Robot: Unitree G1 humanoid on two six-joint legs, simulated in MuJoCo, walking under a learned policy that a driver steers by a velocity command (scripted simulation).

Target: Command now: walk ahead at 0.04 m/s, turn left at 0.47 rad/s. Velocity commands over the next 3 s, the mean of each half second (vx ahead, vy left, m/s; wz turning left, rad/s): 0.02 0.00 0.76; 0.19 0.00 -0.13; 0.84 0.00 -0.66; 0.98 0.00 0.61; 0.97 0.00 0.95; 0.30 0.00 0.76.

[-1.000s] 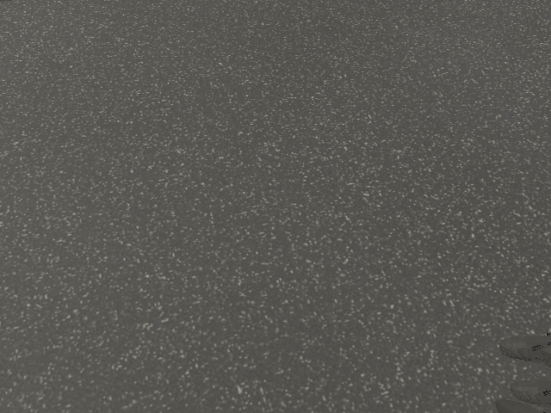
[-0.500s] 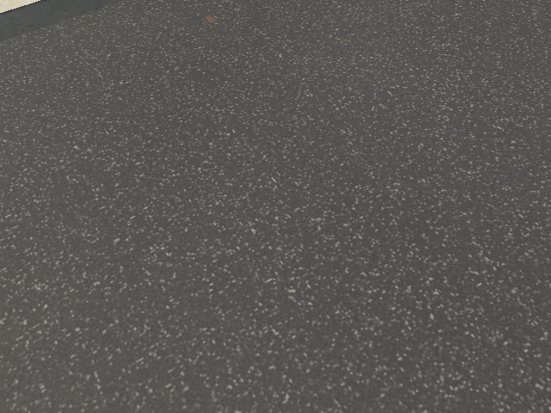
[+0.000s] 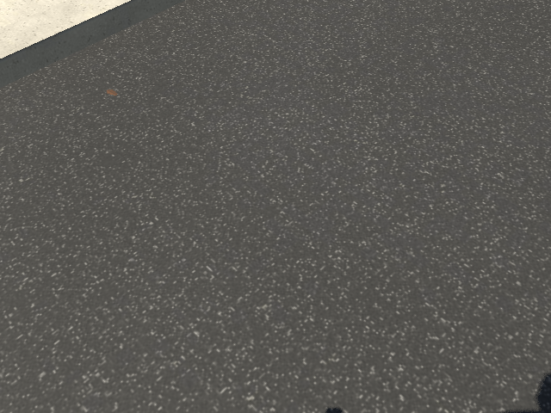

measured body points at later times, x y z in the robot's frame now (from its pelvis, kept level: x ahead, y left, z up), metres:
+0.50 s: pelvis +0.11 +0.05 +0.01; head +0.15 +0.10 +0.45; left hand +0.20 +0.38 -0.08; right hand +0.37 -0.17 -0.07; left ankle +0.07 +0.14 -0.73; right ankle +0.25 -0.07 -0.69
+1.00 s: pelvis +0.20 +0.08 +0.01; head +0.22 +0.09 +0.46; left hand +0.22 +0.38 -0.10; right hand +0.41 -0.16 -0.09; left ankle +0.10 +0.16 -0.73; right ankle +0.26 -0.04 -0.70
